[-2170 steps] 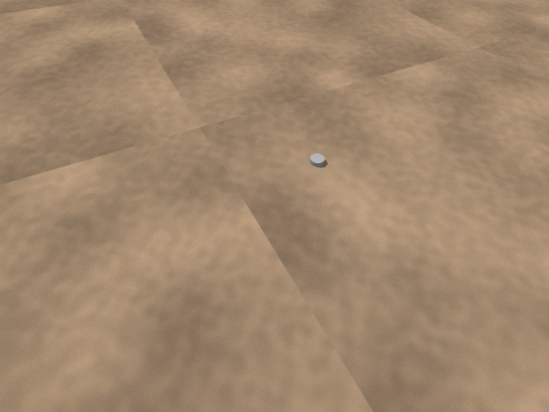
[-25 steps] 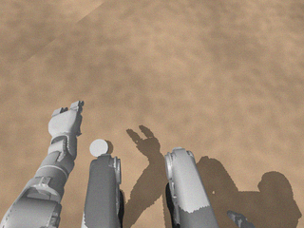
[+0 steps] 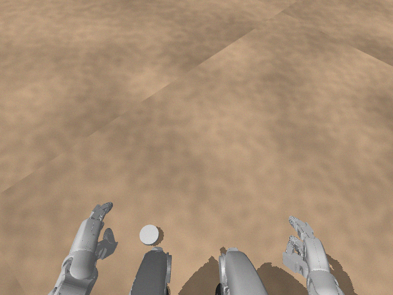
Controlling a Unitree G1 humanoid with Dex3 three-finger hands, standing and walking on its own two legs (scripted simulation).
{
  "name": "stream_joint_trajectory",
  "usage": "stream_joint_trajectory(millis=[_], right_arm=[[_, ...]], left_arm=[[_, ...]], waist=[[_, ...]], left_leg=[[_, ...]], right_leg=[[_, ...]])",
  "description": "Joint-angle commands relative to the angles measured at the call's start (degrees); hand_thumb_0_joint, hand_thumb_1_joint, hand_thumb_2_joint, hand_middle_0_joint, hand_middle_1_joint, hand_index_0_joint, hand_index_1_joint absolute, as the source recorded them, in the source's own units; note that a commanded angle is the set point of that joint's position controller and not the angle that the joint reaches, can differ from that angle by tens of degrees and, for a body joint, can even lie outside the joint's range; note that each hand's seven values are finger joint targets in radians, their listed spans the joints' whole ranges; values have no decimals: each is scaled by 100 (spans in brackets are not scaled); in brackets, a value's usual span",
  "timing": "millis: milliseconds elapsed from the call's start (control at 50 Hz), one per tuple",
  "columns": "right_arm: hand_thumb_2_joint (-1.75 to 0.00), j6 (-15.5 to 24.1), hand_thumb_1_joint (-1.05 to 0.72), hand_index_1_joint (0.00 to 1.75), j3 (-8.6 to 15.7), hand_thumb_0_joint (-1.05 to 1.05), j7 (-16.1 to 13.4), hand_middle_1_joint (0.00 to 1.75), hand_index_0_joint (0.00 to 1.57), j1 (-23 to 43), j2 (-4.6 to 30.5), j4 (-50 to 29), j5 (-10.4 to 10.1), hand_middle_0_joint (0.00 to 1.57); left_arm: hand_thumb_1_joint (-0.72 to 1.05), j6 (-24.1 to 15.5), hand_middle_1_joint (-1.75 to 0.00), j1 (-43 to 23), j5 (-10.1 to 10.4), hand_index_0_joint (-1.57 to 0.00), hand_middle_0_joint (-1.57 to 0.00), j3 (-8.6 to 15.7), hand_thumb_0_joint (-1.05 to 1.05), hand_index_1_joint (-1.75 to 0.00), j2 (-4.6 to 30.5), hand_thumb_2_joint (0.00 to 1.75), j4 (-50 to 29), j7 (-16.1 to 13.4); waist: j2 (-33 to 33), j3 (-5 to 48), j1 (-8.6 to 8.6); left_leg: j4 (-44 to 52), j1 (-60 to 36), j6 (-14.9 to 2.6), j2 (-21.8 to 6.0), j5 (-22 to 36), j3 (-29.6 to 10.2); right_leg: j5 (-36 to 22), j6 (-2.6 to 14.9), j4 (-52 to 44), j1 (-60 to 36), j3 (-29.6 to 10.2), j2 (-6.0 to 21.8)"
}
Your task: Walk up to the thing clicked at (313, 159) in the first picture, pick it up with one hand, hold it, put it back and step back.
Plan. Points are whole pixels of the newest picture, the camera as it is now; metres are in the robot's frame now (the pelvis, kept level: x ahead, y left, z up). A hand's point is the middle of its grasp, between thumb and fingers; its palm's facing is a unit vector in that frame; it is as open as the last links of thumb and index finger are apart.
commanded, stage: home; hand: left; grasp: from above
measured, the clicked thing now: (149, 235) +0.37 +0.18 -0.61
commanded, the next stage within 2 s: none
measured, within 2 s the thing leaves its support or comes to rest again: neither
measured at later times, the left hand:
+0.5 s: hand (82, 252) +0.20 +0.19 +0.05, palm faces +0.09 -0.98 -0.20, open 7.4 cm
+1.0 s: hand (81, 257) +0.19 +0.19 +0.05, palm faces +0.07 -0.98 -0.20, open 7.4 cm
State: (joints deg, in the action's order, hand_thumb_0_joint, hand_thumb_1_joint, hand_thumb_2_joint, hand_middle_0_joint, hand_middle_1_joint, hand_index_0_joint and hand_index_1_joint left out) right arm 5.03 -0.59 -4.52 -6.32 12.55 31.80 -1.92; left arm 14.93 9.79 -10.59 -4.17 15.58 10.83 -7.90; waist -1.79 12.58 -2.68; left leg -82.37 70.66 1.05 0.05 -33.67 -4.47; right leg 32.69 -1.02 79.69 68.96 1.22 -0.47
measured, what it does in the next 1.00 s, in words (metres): rises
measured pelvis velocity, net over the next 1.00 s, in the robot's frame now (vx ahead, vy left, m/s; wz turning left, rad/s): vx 0.04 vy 0.01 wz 0.02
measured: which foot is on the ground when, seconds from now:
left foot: down 0.00-1.00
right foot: down 0.00-1.00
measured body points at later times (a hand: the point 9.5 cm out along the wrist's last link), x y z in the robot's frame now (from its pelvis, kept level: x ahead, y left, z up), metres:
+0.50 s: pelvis +0.04 +0.00 +0.09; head +0.05 +0.00 +0.54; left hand +0.19 +0.24 +0.07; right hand +0.20 -0.24 +0.03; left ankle +0.05 +0.12 -0.59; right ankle +0.05 -0.13 -0.59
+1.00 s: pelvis +0.04 +0.01 +0.09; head +0.05 +0.01 +0.54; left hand +0.19 +0.24 +0.06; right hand +0.20 -0.23 +0.03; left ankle +0.05 +0.12 -0.59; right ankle +0.05 -0.13 -0.59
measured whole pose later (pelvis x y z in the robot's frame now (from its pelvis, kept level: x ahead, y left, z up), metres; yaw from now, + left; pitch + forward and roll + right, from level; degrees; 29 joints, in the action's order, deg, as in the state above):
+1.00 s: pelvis +0.04 +0.01 +0.09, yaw +1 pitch +9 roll -3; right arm 13.6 -2.1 -10.4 -17.4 12.3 30.0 -0.3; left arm 26.0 28.5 3.3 1.5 12.6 -7.1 -1.2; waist -2.9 9.3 -1.8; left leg -57.8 39.6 0.3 -0.5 -27.6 -4.3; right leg 25.9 -1.3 53.6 37.1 1.4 -0.5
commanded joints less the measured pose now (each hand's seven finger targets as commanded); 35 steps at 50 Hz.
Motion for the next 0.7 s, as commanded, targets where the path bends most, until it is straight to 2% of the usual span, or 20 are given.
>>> stream_joint_trajectory(millis=[0, 40, 60, 120, 180, 260, 320, 360, 440, 480, 560, 680], right_arm=[[-90, 300, -90, 30, 203, 0, -169, 30, 20, -244, 723, -790, -19, 20], [-90, 340, -90, 30, 152, 0, -241, 30, 20, -337, 672, -867, -18, 20], [-90, 360, -90, 30, 144, 0, -276, 30, 20, -425, 666, -926, -18, 20], [-90, 429, -90, 30, 90, 0, -374, 30, 20, -579, 621, -1053, -21, 20], [-90, 519, -90, 30, 47, 0, -479, 30, 20, -675, 567, -1176, -18, 20], [-90, 656, -90, 30, 45, 0, -586, 30, 20, -713, 584, -1229, 12, 20], [-90, 750, -90, 30, 69, 0, -631, 30, 20, -742, 605, -1261, 47, 20], [-90, 828, -90, 30, 80, 0, -636, 30, 20, -715, 628, -1275, 68, 20], [-90, 957, -90, 30, 137, 0, -638, 30, 20, -726, 683, -1263, 93, 20], [-90, 1024, -90, 30, 174, 0, -631, 30, 20, -744, 696, -1227, 118, 20], [-90, 1076, -90, 30, 203, 0, -607, 30, 20, -750, 712, -1207, 132, 20], [-90, 1106, -90, 30, 182, 0, -605, 30, 20, -654, 720, -1175, 137, 20]], left_arm=[[90, -39, -30, 116, 521, -20, -20, 500, 0, -30, 599, 90, -1522, -23], [90, 71, -30, 322, 675, -20, -20, 524, 0, -30, 510, 90, -1710, 36], [90, 136, -30, 547, 759, -20, -20, 618, 0, -30, 494, 90, -1798, 60], [90, 381, -30, 1003, 1039, -20, -20, 664, 0, -30, 382, 90, -2257, 154], [90, 624, -30, 1441, 1277, -20, -20, 858, 0, -30, 276, 90, -2624, 195], [90, 814, -30, 1823, 1424, -20, -20, 885, 0, -30, 203, 90, -2741, 323], [90, 879, -30, 1847, 1445, -20, -20, 904, 0, -30, 230, 90, -2896, 443], [90, 902, -30, 1878, 1464, -20, -20, 937, 0, -30, 239, 90, -2896, 516], [90, 893, -30, 1761, 1408, -20, -20, 860, 0, -30, 239, 90, -2857, 621], [90, 856, -30, 1729, 1397, -20, -20, 956, 0, -30, 309, 90, -2930, 636], [90, 817, -30, 1761, 1357, -20, -20, 976, 0, -30, 325, 90, -2929, 648], [90, 793, -30, 1652, 1311, -20, -20, 937, 0, -30, 336, 90, -2930, 632]], waist=[[-235, 1295, -136], [-254, 1073, -148], [-194, 1078, -121], [-200, 1030, -97], [-111, 717, -11], [43, 370, -25], [44, 166, -55], [140, 24, -9], [111, -124, -46], [-60, 65, -5], [-170, 175, 21], [-260, 52, 35]], left_leg=[[1917, -2114, -190, 58, 977, 152], [2179, -2348, -201, 60, 1017, 175], [2285, -2512, -208, 58, 1083, 187], [2612, -2963, -203, 71, 1527, 229], [2909, -3224, -205, 97, 1690, 268], [3164, -3421, -205, 47, 1919, 182], [3321, -3490, -231, 51, 1758, 165], [3381, -3464, -239, 60, 1624, 197], [3427, -3492, -234, 63, 1513, 227], [3408, -3573, -197, 51, 1739, 207], [3403, -3687, -158, 38, 2000, 182], [3480, -3716, -163, 15, 1816, 165]], right_leg=[[-1031, 211, -1851, -1772, 94, -87], [-1076, 204, -2168, -2040, 83, -84], [-1129, 200, -2312, -2251, 75, -83], [-1525, 176, -2685, -2800, 122, -102], [-1654, 169, -3068, -3177, 133, -113], [-1823, 152, -3222, -3286, 228, -144], [-1702, 141, -3405, -3327, 232, -133], [-1548, 122, -3486, -3378, 249, -119], [-1440, 108, -3538, -3311, 246, -98], [-1601, 126, -3446, -3379, 254, -93], [-1795, 147, -3360, -3467, 257, -97], [-1664, 140, -3413, -3399, 260, -113]])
